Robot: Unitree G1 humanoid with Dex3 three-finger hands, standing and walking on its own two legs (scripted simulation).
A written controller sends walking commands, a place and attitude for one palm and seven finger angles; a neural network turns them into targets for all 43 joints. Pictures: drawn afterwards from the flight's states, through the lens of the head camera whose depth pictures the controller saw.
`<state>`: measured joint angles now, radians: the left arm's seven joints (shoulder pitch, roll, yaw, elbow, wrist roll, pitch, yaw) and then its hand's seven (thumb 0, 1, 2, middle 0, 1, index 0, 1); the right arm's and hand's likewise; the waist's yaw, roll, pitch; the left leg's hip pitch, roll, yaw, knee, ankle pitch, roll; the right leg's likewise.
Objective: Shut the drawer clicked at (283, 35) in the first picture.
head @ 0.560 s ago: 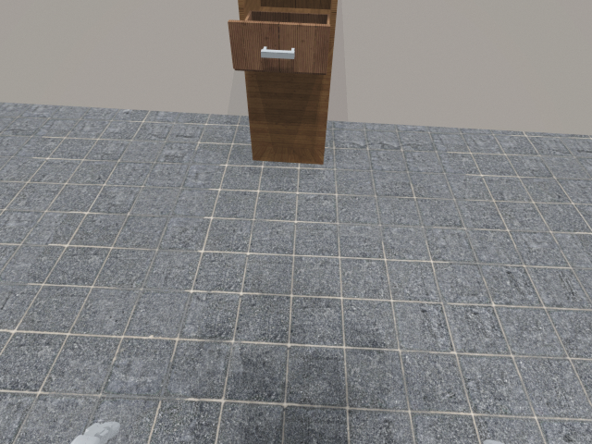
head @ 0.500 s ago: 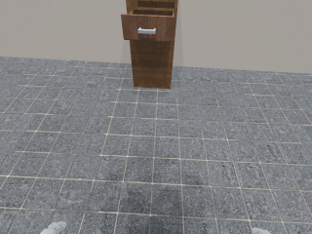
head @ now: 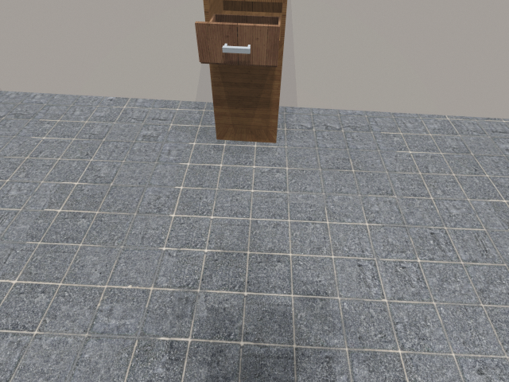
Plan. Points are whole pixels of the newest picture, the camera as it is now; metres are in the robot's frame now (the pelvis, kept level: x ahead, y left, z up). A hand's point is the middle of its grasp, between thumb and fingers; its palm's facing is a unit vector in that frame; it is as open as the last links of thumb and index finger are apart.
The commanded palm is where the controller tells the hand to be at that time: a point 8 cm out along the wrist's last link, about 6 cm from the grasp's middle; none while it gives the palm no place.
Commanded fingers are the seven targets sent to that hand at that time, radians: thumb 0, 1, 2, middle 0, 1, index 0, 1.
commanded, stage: stand and wait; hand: left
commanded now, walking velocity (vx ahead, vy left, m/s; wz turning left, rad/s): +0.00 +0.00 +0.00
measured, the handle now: (236, 47) +1.34 +0.15 -0.04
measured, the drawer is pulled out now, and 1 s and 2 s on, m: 0.30 0.30 0.30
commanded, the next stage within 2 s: look at it before walking up in 0.26 s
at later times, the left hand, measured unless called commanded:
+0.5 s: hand out of the picture +0.06 +0.23 -0.16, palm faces -0.04 -0.94 -0.33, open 7.3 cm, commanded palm none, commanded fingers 0.00 0.90 0.90 -0.20 -0.30 -0.20 -0.30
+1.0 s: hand out of the picture +0.08 +0.24 -0.15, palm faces -0.05 -0.94 -0.33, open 7.3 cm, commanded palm none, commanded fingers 0.00 0.90 0.90 -0.20 -0.30 -0.20 -0.30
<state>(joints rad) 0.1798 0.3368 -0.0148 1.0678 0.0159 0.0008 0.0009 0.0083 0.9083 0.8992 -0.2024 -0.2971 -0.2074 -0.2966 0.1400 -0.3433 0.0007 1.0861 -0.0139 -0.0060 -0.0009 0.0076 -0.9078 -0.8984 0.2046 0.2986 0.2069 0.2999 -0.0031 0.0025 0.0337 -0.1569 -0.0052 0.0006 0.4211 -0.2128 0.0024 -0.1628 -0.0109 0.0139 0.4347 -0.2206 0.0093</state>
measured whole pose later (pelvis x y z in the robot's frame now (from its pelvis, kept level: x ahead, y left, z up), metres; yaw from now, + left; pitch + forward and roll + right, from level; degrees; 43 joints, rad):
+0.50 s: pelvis -0.01 -0.01 +0.00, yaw +0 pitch -3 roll +0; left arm 0.16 0.33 -0.01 1.09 0.02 -0.01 0.00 0.01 0.91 0.90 -0.20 -0.30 -0.21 -0.30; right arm 0.15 -0.33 0.00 1.12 -0.01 -0.01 0.00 0.01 -0.91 -0.90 0.20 0.30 0.21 0.30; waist -0.01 0.00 0.03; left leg -0.17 0.01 0.00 0.40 -0.19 -0.01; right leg -0.18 0.00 0.01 0.41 -0.19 0.00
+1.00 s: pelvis +0.01 -0.01 +0.00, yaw -1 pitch -2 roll +0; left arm 0.15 0.33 -0.01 1.09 0.02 -0.01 0.00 0.01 0.91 0.90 -0.20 -0.30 -0.21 -0.30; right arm 0.12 -0.33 0.00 1.11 -0.01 -0.02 0.00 0.01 -0.91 -0.90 0.20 0.30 0.21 0.30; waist 0.00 0.00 0.03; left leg -0.14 0.01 0.01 0.38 -0.20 -0.01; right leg -0.16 0.00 0.02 0.39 -0.20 0.00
